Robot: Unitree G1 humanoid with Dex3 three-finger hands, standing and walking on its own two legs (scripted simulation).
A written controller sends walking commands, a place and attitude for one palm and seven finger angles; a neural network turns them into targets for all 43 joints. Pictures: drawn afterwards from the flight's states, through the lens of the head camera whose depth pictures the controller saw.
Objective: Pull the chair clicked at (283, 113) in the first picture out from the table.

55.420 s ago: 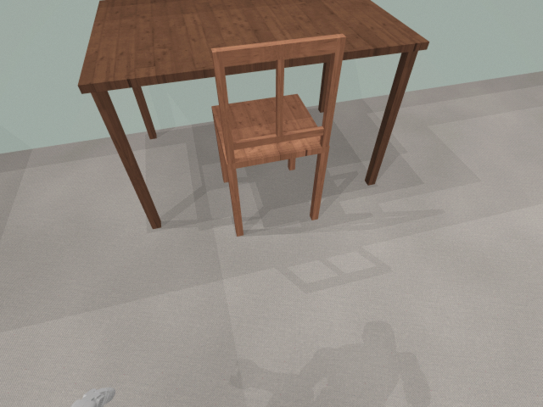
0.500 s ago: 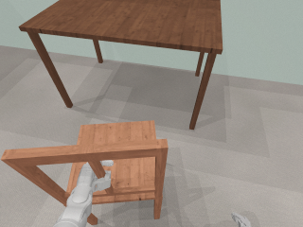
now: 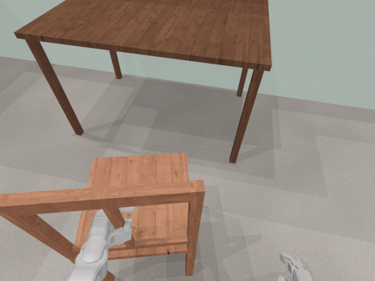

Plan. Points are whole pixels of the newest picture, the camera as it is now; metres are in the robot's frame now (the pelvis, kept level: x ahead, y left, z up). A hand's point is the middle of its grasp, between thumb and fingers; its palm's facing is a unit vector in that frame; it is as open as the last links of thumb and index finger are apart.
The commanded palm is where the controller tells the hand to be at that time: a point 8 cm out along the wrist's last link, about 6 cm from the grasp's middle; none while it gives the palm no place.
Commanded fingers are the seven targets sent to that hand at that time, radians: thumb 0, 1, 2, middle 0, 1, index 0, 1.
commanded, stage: open the thumb and straighten the fingers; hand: left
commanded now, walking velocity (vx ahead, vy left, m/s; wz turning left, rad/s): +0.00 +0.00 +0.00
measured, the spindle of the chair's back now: (121, 226) +0.26 +0.18 -0.10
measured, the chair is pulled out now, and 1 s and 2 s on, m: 0.62 0.62 0.62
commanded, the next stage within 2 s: draw the fingers out of the gap in 0.68 s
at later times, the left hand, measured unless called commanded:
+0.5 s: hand (120, 228) +0.25 +0.17 -0.08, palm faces +0.07 -0.99 -0.15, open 15.1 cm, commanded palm +0.24 +0.22 -0.04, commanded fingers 0.00 -0.55 0.20 -0.03 -0.07 -0.03 -0.07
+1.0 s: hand (114, 245) +0.21 +0.17 -0.07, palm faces +0.07 -0.98 -0.18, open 17.4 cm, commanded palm +0.19 +0.23 -0.04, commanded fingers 0.00 -0.55 0.20 0.00 0.00 0.00 0.00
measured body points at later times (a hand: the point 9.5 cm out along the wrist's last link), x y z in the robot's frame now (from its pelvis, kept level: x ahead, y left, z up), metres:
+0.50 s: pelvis +0.02 +0.01 -0.04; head +0.06 -0.01 +0.41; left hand +0.24 +0.22 -0.06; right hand +0.19 -0.24 -0.13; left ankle -0.01 +0.14 -0.74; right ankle +0.03 -0.13 -0.74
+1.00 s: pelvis +0.03 +0.01 -0.05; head +0.06 +0.00 +0.40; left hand +0.21 +0.23 -0.06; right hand +0.20 -0.23 -0.13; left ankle -0.01 +0.14 -0.74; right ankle +0.03 -0.13 -0.74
